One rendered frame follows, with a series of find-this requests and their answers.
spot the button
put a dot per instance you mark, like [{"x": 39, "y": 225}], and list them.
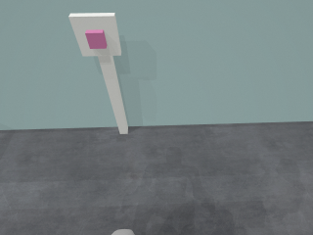
[{"x": 96, "y": 38}]

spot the panel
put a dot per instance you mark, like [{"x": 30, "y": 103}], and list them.
[{"x": 81, "y": 22}]

